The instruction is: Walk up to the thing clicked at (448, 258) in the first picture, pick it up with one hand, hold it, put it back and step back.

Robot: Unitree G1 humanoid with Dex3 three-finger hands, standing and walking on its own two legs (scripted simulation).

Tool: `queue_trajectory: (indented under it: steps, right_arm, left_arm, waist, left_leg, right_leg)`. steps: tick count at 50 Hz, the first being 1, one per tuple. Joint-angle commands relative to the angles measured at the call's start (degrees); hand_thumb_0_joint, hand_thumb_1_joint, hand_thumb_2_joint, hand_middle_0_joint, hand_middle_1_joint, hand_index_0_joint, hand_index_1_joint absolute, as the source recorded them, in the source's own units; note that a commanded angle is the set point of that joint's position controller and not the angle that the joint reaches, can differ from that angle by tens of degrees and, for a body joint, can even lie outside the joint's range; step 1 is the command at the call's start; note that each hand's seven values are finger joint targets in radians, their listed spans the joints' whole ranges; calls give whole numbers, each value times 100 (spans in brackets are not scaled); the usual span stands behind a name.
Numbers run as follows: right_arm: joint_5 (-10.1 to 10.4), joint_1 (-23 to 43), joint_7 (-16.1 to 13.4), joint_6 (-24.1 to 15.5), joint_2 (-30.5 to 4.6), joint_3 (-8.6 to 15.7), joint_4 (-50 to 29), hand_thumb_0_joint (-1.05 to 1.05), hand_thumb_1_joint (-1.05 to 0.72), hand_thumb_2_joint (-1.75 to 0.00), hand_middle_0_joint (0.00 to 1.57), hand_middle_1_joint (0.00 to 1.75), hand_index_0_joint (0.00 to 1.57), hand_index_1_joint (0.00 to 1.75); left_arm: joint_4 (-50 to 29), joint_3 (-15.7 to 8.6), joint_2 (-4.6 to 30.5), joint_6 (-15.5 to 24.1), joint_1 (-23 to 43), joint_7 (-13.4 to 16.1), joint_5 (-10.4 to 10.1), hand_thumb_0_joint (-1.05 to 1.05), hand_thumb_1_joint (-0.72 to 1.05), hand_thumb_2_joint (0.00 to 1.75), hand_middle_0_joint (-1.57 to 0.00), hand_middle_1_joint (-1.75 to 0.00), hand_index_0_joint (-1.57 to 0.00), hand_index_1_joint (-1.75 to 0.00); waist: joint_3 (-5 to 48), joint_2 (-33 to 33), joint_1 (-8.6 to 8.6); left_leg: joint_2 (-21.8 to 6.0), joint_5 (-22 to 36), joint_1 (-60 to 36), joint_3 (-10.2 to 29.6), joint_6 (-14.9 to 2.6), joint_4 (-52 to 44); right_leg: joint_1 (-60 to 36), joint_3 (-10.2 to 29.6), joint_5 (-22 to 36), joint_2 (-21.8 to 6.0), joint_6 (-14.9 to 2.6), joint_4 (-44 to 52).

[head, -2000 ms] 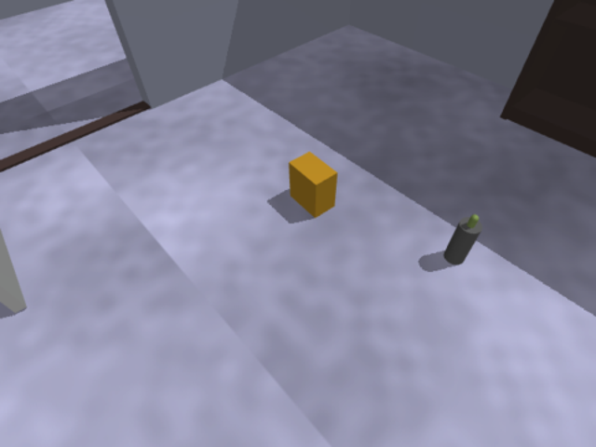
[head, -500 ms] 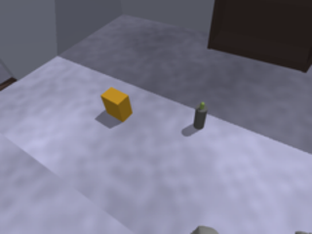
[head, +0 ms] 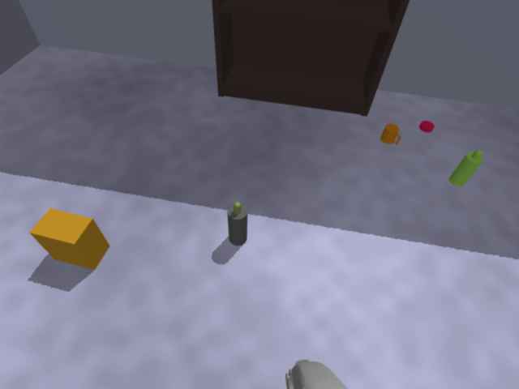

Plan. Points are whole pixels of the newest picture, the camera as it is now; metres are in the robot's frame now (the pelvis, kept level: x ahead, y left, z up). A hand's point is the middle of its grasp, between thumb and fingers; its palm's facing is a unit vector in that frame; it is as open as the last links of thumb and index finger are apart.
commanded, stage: walk up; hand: left
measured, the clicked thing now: (237, 221) +0.84 +0.02 -0.64
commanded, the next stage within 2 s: none
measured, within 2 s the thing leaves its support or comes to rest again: neither
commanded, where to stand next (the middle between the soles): +0.50 -0.10 m, yaw -11 degrees
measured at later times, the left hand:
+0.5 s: hand (145, 314) +0.29 +0.21 -0.14, palm faces -0.17 -0.92 -0.35, open 7.3 cm
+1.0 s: hand (178, 217) +0.50 +0.16 -0.13, palm faces -0.22 -0.87 -0.45, open 7.3 cm
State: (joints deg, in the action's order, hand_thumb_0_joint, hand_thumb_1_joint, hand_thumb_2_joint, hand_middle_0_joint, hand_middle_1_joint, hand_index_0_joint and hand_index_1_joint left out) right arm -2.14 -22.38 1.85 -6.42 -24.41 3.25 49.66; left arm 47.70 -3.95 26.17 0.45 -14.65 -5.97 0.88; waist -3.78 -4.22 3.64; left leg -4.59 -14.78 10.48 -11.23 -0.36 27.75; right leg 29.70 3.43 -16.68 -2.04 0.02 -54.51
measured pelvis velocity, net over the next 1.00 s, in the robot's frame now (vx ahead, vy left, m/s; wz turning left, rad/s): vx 0.36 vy -0.10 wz -0.22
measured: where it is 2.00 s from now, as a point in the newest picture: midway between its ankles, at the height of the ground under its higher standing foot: (271, 317)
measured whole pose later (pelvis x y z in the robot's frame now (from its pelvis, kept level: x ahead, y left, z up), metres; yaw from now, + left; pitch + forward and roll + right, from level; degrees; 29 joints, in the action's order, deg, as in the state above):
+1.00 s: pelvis +0.36 -0.10 -0.02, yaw -12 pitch -3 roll +0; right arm -0.9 -20.4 2.8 -0.6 -25.9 2.9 49.0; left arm 48.5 -3.1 24.5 5.8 -16.1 -2.1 0.1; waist -4.8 3.5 0.8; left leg -3.7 -28.1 19.4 -0.6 -1.8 59.5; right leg 21.0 -3.1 -14.4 -0.9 -1.5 -38.5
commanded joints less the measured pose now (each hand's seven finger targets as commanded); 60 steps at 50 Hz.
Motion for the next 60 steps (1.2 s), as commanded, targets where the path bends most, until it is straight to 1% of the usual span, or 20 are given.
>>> queue_trajectory:
  steps: [1, 5, 7, 8, 9, 10, 15, 21, 25, 26, 28, 30, 34, 39, 44, 45, 46, 47, 53, 60]
  right_arm:
    - [73, 136, -98, -157, -1727, 503, -543, 0, -90, -90, 20, 30, 20, 30]
    - [74, 99, -70, -29, -1754, 507, -572, 0, -90, -90, 20, 30, 20, 30]
    - [106, 126, -66, 58, -1554, 428, -630, 0, -90, -90, 20, 30, 20, 30]
    - [106, -49, -68, 88, -1230, 298, -663, 0, -90, -90, 20, 30, 20, 30]
    - [146, -127, -57, 91, -713, 102, -856, 0, -90, -90, 20, 30, 20, 30]
    - [206, 89, -92, 128, -1205, 210, -847, 0, -90, -90, 20, 30, 20, 30]
    - [171, -225, -61, 197, -1250, 245, -362, 0, -90, -90, 20, 30, 20, 30]
    - [77, 348, 92, 166, -1107, 315, -572, 0, -90, -90, 20, 30, 20, 30]
    - [45, -131, 74, 3, -1110, 433, -415, 0, -90, -90, 20, 30, 20, 30]
    - [-2, -665, 10, -33, -1321, 537, -274, 0, -90, -90, 20, 30, 20, 30]
    - [67, -770, -50, -65, -2004, 669, -520, 0, -90, -90, 20, 30, 20, 30]
    - [230, -62, -32, -19, -1753, 580, -664, 0, -90, -90, 20, 30, 20, 30]
    - [135, 240, -21, -1, -1466, 420, -646, 0, -90, -90, 20, 30, 20, 30]
    - [113, 282, 50, 56, -1565, 442, -744, 0, -90, -90, 20, 30, 20, 30]
    - [145, 395, 92, 243, -1238, 318, -844, 0, -90, -90, 20, 30, 20, 30]
    - [159, 179, 86, 250, -931, 207, -865, 0, -90, -90, 20, 30, 20, 30]
    - [174, 33, 84, 253, -540, 51, -992, 0, -90, -90, 20, 30, 20, 30]
    - [165, 307, 12, 338, -1131, 229, -913, 0, -90, -90, 20, 30, 20, 30]
    - [137, -83, 79, 464, -1174, 341, -408, 0, -90, -90, 20, 30, 20, 30]
    - [197, 448, -28, 486, -757, 256, -244, 0, -90, -90, 20, 30, 20, 30]
  left_arm:
    - [-585, -253, 748, 140, 500, -38, -31, 0, 90, 90, -20, -30, -20, -30]
    - [-443, -267, 721, 177, 529, -23, -14, 0, 90, 90, -20, -30, -20, -30]
    - [-191, -365, 905, 233, -66, 59, -9, 0, 90, 90, -20, -30, -20, -30]
    - [18, -529, 1212, 282, -810, 149, -17, 0, 90, 90, -20, -30, -20, -30]
    - [-38, -668, 1738, 326, -1167, 270, 16, 0, 90, 90, -20, -30, -20, -30]
    - [-196, -645, 1949, 317, -1054, 285, -84, 0, 90, 90, -20, -30, -20, -30]
    - [-440, -391, 1244, 364, -159, 408, -194, 0, 90, 90, -20, -30, -20, -30]
    - [-634, -362, 1295, 465, -229, 377, -52, 0, 90, 90, -20, -30, -20, -30]
    - [-708, -230, 1114, 440, 65, 359, -36, 0, 90, 90, -20, -30, -20, -30]
    - [-726, -128, 852, 444, 6, 365, -13, 0, 90, 90, -20, -30, -20, -30]
    - [-659, -101, 785, 439, -366, 455, -78, 0, 90, 90, -20, -30, -20, -30]
    - [-440, -162, 1248, 417, -380, 492, -47, 0, 90, 90, -20, -30, -20, -30]
    - [-122, -193, 1014, 418, -637, 354, -82, 0, 90, 90, -20, -30, -20, -30]
    - [-223, -227, 866, 398, -196, 224, -45, 0, 90, 90, -20, -30, -20, -30]
    - [127, -361, 990, 519, -928, 373, -13, 0, 90, 90, -20, -30, -20, -30]
    - [188, -477, 1259, 571, -1317, 448, 3, 0, 90, 90, -20, -30, -20, -30]
    - [61, -577, 1770, 642, -1545, 534, 12, 0, 90, 90, -20, -30, -20, -30]
    - [-31, -529, 1890, 615, -1356, 523, -66, 0, 90, 90, -20, -30, -20, -30]
    - [-268, -339, 1398, 631, -536, 650, -91, 0, 90, 90, -20, -30, -20, -30]
    - [-272, -133, 1221, 492, -57, 740, -65, 0, 90, 90, -20, -30, -20, -30]
  waist:
    - [-50, 1333, -81]
    - [209, 1328, -108]
    - [581, 613, -485]
    - [998, -362, -868]
    - [999, -1722, -968]
    - [913, -1312, -1008]
    - [199, -470, -354]
    - [98, -424, -511]
    - [319, 99, 9]
    - [545, 778, 320]
    - [622, 1635, 295]
    - [-3, 728, -81]
    - [-49, 1382, -246]
    - [-89, 1510, -203]
    - [428, 609, -679]
    - [625, -337, -918]
    - [594, -1445, -908]
    - [394, -698, -937]
    - [106, -388, -409]
    - [490, -445, -343]
  left_leg:
    - [-1345, -12, -301, 932, -1009, -1375]
    - [-1286, 579, -199, 554, -891, -739]
    - [-1046, 1051, 202, 163, -676, 578]
    - [-703, 837, 742, 78, -515, 2108]
    - [-13, -1253, 2265, 89, -212, 3487]
    - [147, -1566, 2928, 762, -99, 4015]
    - [-352, -746, 1989, 1205, -95, 3229]
    - [-186, -200, 1468, 888, -6, 1651]
    - [218, 239, -464, 559, -114, 556]
    - [92, -363, -1330, 948, -274, 233]
    - [-2289, -2517, -1508, 4950, -1174, -1630]
    - [-2124, -2297, -569, 4055, -1455, -1537]
    - [-1239, -550, 113, 1947, -1163, -1323]
    - [-1098, -905, 428, 1442, -1188, -1271]
    - [-656, -128, 1133, 845, -812, 685]
    - [-334, -166, 1727, 585, -599, 2050]
    - [341, -1549, 2798, 527, -252, 3528]
    - [245, -1830, 3031, 1193, -217, 3993]
    - [-231, -636, 2312, 1438, -39, 3217]
    - [169, 452, 495, 751, -44, 1192]
  right_leg:
    - [85, -216, 259, -317, -50, 1172]
    - [-891, -858, 357, 8, -198, 1836]
    - [-2206, -932, 558, 243, -304, 2408]
    - [-3261, -495, 93, 172, -408, 2686]
    - [-3917, 1838, -695, -1119, -866, 3290]
    - [-3722, 3613, -842, -1923, -1575, 3897]
    - [-1969, 1286, 1278, -975, -1306, 3396]
    - [-1246, 1196, -90, -993, -1375, 3630]
    - [-143, 688, -226, -661, -988, 2562]
    - [417, 404, -64, -300, -775, 1466]
    - [1574, 83, -1403, 700, -283, -1077]
    - [1372, 450, -906, 132, -269, -1397]
    - [388, -99, -337, -174, -61, -111]
    - [-382, -451, 256, -220, -27, 1293]
    - [-2473, -904, 492, 339, -125, 2309]
    - [-3205, -139, -260, -26, -296, 2768]
    - [-3452, 2576, -764, -1631, -845, 3627]
    - [-2982, 3612, -1076, -2238, -1559, 3997]
    - [-1819, 1055, 1115, -1335, -1314, 3441]
    - [-902, -7, 3030, -1001, -1009, 2175]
